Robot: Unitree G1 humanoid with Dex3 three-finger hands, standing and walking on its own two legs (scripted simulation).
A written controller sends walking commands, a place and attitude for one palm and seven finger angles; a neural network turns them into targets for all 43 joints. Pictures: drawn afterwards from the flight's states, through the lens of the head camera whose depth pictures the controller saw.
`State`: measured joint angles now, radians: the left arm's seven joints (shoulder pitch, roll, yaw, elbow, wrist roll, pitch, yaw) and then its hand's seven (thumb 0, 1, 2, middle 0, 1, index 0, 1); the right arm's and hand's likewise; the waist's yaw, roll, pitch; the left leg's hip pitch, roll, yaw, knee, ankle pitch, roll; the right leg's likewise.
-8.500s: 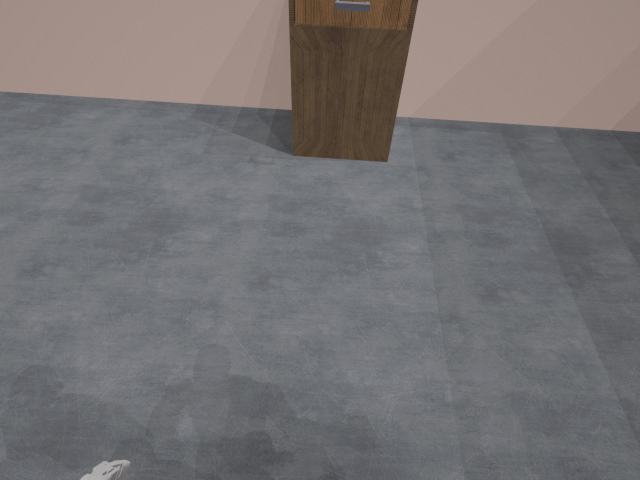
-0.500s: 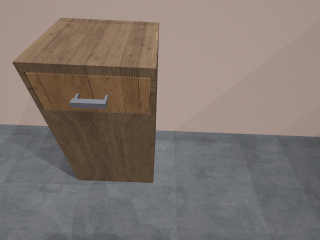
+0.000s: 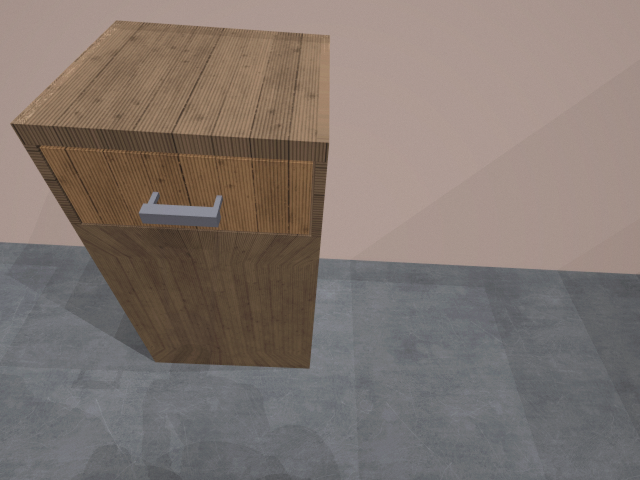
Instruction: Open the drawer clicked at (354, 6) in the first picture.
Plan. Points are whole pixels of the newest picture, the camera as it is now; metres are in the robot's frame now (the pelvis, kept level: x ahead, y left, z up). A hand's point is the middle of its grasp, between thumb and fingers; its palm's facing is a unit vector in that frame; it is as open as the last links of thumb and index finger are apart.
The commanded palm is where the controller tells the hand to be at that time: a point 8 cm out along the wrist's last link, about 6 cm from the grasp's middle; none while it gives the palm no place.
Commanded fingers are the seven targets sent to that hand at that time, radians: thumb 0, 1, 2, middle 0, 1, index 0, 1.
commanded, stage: shuffle to correct the standing spot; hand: left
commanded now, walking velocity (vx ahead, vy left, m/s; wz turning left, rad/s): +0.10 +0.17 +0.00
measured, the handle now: (184, 207) +0.55 +0.27 -0.02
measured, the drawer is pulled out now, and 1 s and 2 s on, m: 0.00 0.00 0.00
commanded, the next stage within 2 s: come to a stop and stand still in 0.04 s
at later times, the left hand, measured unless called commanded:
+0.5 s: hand out of the picture +0.08 +0.20 -0.19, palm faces +0.10 -0.98 -0.19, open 7.2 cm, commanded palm none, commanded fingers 0.00 0.90 0.90 -0.20 -0.30 -0.20 -0.30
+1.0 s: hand out of the picture +0.00 +0.18 -0.18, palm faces +0.05 -0.99 -0.14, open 7.4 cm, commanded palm none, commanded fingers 0.00 0.90 0.90 -0.20 -0.30 -0.20 -0.30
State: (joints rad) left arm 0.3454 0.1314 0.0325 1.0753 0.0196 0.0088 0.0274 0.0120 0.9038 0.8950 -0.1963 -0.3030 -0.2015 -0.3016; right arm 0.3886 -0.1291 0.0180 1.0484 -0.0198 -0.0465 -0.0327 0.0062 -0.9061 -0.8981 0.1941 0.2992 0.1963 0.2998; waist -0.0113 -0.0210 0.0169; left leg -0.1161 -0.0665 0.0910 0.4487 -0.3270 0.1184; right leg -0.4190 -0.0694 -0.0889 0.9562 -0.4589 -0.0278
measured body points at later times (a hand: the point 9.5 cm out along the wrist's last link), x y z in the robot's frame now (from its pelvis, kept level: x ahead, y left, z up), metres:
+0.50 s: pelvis +0.03 +0.02 -0.01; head +0.04 +0.04 +0.44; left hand +0.07 +0.25 -0.17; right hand +0.05 -0.21 -0.16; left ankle +0.05 +0.15 -0.74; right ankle +0.07 -0.09 -0.74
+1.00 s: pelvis +0.05 +0.04 +0.00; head +0.06 +0.04 +0.45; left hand +0.00 +0.24 -0.16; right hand +0.05 -0.18 -0.16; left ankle +0.05 +0.15 -0.74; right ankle +0.08 -0.09 -0.74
